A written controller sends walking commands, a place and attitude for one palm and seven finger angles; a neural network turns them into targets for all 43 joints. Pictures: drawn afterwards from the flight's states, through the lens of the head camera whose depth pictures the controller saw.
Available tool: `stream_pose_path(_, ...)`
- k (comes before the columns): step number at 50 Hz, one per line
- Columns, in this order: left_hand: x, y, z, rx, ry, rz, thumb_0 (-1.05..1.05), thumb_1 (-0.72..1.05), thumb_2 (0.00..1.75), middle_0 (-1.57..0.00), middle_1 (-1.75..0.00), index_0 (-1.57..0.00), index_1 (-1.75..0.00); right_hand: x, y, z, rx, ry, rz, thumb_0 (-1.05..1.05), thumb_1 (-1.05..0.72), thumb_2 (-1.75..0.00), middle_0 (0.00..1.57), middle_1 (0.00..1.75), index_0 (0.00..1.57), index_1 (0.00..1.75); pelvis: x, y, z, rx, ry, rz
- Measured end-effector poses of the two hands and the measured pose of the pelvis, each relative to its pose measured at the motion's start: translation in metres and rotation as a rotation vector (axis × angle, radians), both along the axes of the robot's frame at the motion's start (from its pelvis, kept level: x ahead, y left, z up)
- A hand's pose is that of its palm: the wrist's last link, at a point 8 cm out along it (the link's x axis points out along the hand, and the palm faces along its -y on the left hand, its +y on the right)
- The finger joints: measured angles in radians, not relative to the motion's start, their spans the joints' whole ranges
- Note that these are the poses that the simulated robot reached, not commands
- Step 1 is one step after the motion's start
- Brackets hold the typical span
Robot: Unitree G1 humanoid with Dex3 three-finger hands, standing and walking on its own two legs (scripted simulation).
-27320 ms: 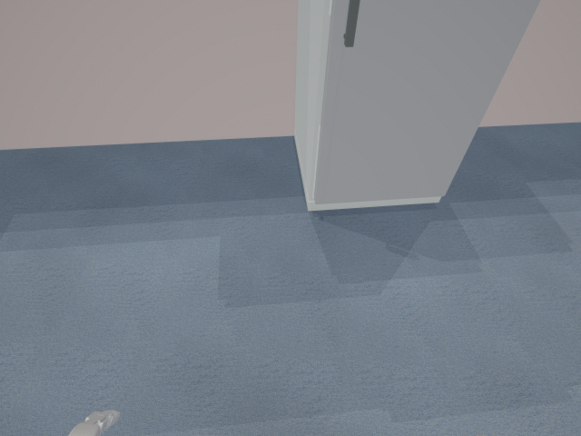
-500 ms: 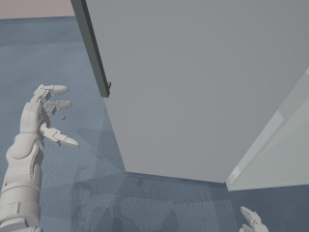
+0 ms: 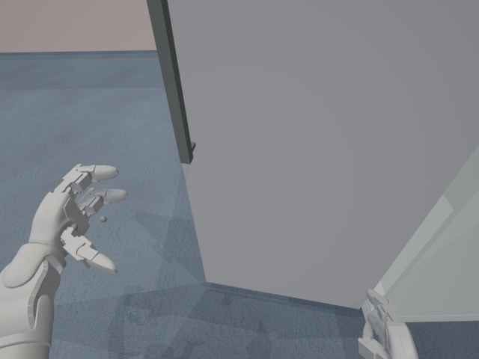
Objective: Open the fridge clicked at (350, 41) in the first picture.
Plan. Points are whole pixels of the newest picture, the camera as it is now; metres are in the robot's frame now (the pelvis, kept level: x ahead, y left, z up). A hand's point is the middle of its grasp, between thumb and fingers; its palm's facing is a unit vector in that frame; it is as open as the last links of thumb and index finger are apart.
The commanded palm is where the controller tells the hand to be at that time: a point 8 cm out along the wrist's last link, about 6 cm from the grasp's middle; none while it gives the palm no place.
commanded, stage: draw the hand back to the body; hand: left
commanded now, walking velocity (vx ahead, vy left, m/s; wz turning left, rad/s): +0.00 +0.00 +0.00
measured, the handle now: (178, 87) +0.52 +0.19 +0.22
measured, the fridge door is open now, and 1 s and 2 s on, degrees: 78 78 78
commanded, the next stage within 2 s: step back with the hand held close in 1.10 s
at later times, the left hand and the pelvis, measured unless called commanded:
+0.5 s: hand (65, 223) +0.23 +0.27 +0.16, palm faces +0.46 -0.82 -0.34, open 11.0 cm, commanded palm +0.18 +0.30 +0.17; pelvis +0.01 +0.01 +0.01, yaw -1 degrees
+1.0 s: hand (51, 240) +0.21 +0.28 +0.16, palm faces +0.50 -0.78 -0.37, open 7.5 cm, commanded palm +0.16 +0.30 +0.18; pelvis +0.01 +0.00 +0.01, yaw +0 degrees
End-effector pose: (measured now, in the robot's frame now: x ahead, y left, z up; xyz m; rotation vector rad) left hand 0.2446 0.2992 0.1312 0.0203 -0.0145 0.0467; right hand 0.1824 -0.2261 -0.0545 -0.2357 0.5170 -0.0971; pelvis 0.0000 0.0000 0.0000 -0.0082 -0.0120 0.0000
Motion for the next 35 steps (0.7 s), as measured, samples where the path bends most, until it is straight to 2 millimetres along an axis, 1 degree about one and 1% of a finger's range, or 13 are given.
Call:
stream_pose_path(2, -0.004, 0.000, 0.006, 0.011, -0.024, 0.007, -0.02, -0.52, 0.21, -0.25, -1.13, -0.25, -1.13, 0.002, 0.005, 0.003, 0.005, -0.017, 0.011, 0.01, -0.90, -0.90, 0.21, 0.30, 0.20, 0.30, -0.001, 0.000, 0.001, -0.001, -0.008, 0.001)
stream_pose_path(6, -0.011, 0.008, 0.020, 0.156, -0.063, 0.189, -0.02, -0.44, 0.25, -0.25, -1.08, -0.26, -1.09, 0.001, 0.013, 0.006, -0.004, -0.009, 0.045, 0.01, -0.90, -0.90, 0.21, 0.30, 0.20, 0.30, -0.003, -0.001, 0.004, 0.000, -0.020, 0.005)
stream_pose_path(9, -0.021, 0.011, 0.023, 0.215, -0.075, 0.298, -0.02, -0.36, 0.29, -0.24, -1.04, -0.25, -1.04, -0.004, 0.015, 0.003, -0.002, 0.023, 0.048, 0.01, -0.90, -0.90, 0.21, 0.30, 0.20, 0.30, -0.004, 0.000, 0.006, 0.001, -0.027, 0.000)
stream_pose_path(12, -0.033, 0.011, 0.020, 0.260, -0.059, 0.350, -0.02, -0.26, 0.34, -0.24, -0.98, -0.25, -0.99, -0.010, 0.014, -0.005, -0.001, 0.071, 0.043, 0.01, -0.90, -0.90, 0.21, 0.30, 0.20, 0.30, -0.003, 0.002, 0.008, 0.002, -0.031, -0.005)
stream_pose_path(16, -0.045, 0.010, 0.020, 0.302, -0.049, 0.388, -0.01, -0.13, 0.40, -0.24, -0.90, -0.24, -0.91, -0.018, 0.011, -0.014, -0.009, 0.135, 0.031, 0.01, -0.90, -0.90, 0.21, 0.30, 0.20, 0.30, 0.001, 0.004, 0.010, 0.006, -0.035, -0.005)
stream_pose_path(20, -0.051, 0.010, 0.030, 0.338, -0.083, 0.415, -0.01, 0.01, 0.47, -0.23, -0.82, -0.24, -0.82, -0.019, 0.009, -0.018, -0.015, 0.160, 0.020, 0.01, -0.90, -0.90, 0.21, 0.30, 0.20, 0.30, 0.005, 0.005, 0.011, 0.007, -0.045, -0.004)
stream_pose_path(23, -0.053, 0.009, 0.041, 0.364, -0.117, 0.419, -0.01, 0.12, 0.52, -0.23, -0.76, -0.24, -0.76, -0.016, 0.008, -0.017, -0.008, 0.152, 0.009, 0.01, -0.90, -0.90, 0.21, 0.30, 0.20, 0.30, 0.008, 0.005, 0.011, 0.007, -0.051, -0.007)
stream_pose_path(26, -0.055, 0.008, 0.047, 0.384, -0.133, 0.414, -0.01, 0.23, 0.57, -0.23, -0.69, -0.23, -0.70, -0.010, 0.007, -0.015, 0.002, 0.137, -0.001, 0.01, -0.90, -0.90, 0.21, 0.30, 0.20, 0.30, 0.011, 0.005, 0.011, 0.008, -0.055, -0.011)
stream_pose_path(30, -0.060, 0.007, 0.047, 0.401, -0.123, 0.406, 0.00, 0.37, 0.64, -0.22, -0.61, -0.23, -0.61, -0.002, 0.007, -0.011, 0.010, 0.117, -0.004, 0.01, -0.90, -0.90, 0.21, 0.30, 0.20, 0.30, 0.013, 0.004, 0.012, 0.009, -0.057, -0.015)
stream_pose_path(35, -0.074, 0.007, 0.047, 0.419, -0.105, 0.415, 0.00, 0.55, 0.73, -0.22, -0.50, -0.23, -0.51, 0.007, 0.007, -0.007, 0.006, 0.102, 0.005, 0.01, -0.90, -0.90, 0.21, 0.30, 0.20, 0.30, 0.016, 0.003, 0.012, 0.007, -0.057, -0.014)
